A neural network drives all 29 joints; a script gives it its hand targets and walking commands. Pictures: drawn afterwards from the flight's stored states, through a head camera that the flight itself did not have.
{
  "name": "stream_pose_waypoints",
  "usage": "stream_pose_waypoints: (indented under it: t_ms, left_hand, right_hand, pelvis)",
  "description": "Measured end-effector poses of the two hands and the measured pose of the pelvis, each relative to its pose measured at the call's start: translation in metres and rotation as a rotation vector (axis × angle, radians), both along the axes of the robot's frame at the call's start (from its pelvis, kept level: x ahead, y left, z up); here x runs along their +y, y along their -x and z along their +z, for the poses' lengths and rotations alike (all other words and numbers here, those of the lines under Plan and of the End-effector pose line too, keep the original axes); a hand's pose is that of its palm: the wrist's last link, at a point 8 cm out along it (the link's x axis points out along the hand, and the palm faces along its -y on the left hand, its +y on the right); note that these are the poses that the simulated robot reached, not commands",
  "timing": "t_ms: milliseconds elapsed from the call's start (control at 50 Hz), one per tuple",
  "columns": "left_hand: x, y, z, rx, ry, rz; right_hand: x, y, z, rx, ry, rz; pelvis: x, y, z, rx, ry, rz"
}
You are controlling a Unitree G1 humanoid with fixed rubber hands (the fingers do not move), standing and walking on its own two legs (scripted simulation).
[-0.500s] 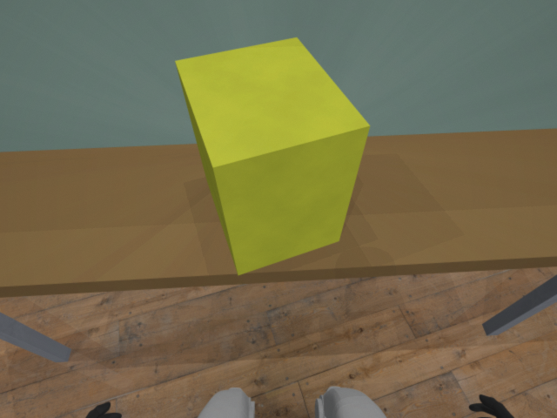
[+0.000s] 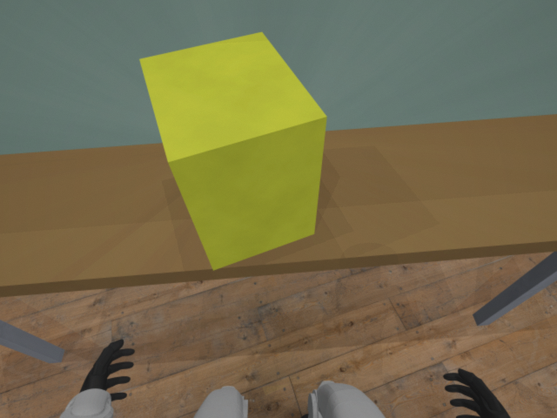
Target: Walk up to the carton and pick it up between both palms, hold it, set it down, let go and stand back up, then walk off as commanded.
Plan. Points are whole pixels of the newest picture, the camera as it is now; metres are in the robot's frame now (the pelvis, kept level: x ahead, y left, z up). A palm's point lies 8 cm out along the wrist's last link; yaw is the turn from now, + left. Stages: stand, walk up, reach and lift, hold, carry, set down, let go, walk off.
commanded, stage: reach and lift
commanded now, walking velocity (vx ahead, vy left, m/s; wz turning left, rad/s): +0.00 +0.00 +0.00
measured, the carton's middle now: (236, 156) +0.51 +0.09 +0.06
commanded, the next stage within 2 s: none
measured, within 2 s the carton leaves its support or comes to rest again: neither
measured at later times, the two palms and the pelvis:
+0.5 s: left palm (111, 365) +0.19 +0.25 -0.03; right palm (481, 389) +0.16 -0.24 -0.03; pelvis +0.00 +0.03 +0.02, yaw +0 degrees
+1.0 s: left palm (145, 347) +0.21 +0.20 +0.00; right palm (497, 343) +0.20 -0.26 +0.01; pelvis +0.01 +0.02 +0.03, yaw +0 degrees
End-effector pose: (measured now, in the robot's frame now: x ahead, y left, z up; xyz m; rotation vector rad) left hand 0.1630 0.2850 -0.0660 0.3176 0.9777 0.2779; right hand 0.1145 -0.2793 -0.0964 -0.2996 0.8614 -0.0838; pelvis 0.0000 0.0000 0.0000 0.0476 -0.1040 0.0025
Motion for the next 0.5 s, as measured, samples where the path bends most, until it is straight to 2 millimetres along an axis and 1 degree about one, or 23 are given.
stream_pose_waypoints:
  t_ms: [120, 260, 500]
  left_hand:
    - [-0.002, -0.004, 0.014, -0.084, -0.012, -0.003]
    - [-0.011, -0.006, 0.021, -0.152, 0.026, 0.016]
    - [-0.031, -0.032, 0.039, -0.299, 0.091, 0.000]
  right_hand:
    - [0.009, -0.008, 0.022, -0.083, -0.014, 0.022]
    - [0.022, -0.020, 0.045, -0.156, -0.057, 0.047]
    - [0.039, -0.041, 0.068, -0.216, -0.129, 0.038]
  pelvis:
    - [0.004, 0.008, 0.008, 0.016, 0.006, 0.002]
    - [0.012, 0.013, 0.016, 0.034, 0.017, 0.004]
    - [0.026, 0.003, 0.022, 0.055, 0.036, 0.006]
